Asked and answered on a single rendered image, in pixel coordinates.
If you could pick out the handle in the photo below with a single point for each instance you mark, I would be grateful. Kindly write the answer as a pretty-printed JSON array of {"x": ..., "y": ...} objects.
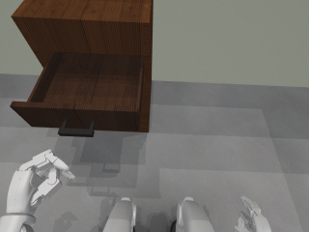
[{"x": 64, "y": 131}]

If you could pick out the cabinet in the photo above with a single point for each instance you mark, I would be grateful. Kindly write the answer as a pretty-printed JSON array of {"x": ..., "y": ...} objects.
[{"x": 117, "y": 27}]

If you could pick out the left robot thigh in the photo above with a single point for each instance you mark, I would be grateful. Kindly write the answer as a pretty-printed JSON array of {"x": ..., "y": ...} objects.
[{"x": 122, "y": 217}]

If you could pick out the robot left hand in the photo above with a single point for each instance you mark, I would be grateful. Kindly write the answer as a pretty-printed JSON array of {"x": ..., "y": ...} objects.
[{"x": 22, "y": 197}]

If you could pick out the robot right shin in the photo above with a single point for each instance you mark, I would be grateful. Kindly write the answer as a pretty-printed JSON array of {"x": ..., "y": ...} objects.
[{"x": 178, "y": 228}]

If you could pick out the robot left forearm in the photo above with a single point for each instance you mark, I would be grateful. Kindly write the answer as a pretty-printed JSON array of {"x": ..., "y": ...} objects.
[{"x": 17, "y": 222}]

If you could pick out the drawer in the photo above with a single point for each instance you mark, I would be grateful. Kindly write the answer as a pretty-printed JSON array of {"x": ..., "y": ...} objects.
[{"x": 82, "y": 87}]

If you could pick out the robot right hand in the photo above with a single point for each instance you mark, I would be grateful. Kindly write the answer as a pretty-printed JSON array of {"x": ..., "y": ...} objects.
[{"x": 254, "y": 221}]

